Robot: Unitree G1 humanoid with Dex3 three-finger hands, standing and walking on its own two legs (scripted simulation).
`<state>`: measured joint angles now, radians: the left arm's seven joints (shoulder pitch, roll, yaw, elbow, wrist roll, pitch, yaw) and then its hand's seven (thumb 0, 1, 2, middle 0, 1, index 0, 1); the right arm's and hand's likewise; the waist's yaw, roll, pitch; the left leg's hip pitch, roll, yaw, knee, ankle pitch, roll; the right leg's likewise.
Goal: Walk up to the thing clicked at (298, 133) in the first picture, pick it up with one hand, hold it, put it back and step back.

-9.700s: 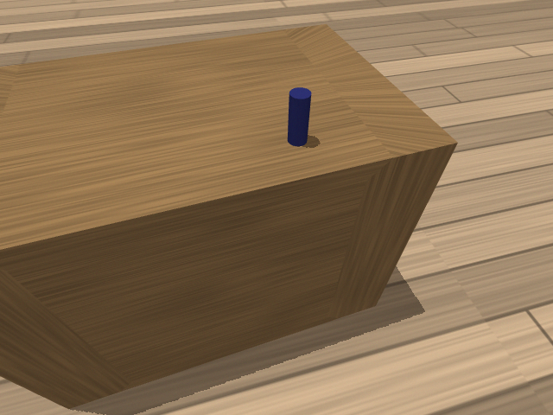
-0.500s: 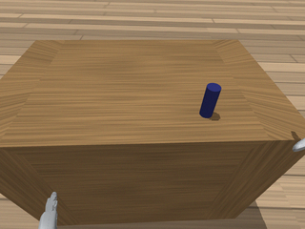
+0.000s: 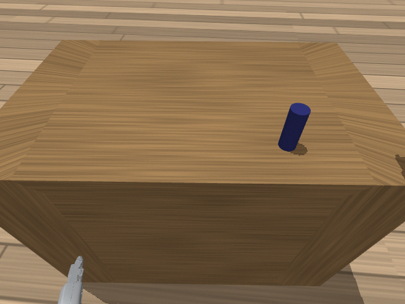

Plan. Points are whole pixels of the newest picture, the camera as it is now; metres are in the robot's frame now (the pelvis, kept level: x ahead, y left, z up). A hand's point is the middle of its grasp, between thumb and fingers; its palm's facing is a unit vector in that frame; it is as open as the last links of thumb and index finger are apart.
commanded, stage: go down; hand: right
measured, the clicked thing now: (293, 128) +0.48 -0.20 +0.09
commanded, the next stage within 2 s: approach in 1.62 s
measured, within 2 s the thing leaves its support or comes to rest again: neither
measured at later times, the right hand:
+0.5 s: hand out of the picture +0.38 -0.37 +0.21, palm faces +0.14 +0.99 +0.02, open 17.5 cm
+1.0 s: hand out of the picture +0.39 -0.38 +0.21, palm faces +0.15 +0.99 +0.00, open 17.3 cm
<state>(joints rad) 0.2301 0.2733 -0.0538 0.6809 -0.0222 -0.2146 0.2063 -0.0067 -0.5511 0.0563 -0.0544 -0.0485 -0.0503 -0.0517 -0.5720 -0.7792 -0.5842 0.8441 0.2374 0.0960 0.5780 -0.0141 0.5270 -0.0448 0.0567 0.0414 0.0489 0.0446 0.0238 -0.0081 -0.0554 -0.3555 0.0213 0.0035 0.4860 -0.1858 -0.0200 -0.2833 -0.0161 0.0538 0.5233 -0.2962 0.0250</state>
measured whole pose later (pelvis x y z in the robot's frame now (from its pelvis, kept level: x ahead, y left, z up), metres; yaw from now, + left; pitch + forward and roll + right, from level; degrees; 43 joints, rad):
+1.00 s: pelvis +0.01 +0.00 -0.01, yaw +0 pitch +8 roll +1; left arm 0.27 0.26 -0.08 0.58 -0.01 -0.21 0.21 -0.01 -0.55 0.06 -0.06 -0.05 -0.05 -0.05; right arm -0.76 -0.94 -0.59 1.06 0.18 0.07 0.63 -0.01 0.49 -0.05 0.07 0.04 0.06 0.04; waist 0.07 0.00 -0.08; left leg -0.47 0.01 0.01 0.55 -0.22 -0.02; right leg -0.41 -0.02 0.06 0.63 -0.35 0.02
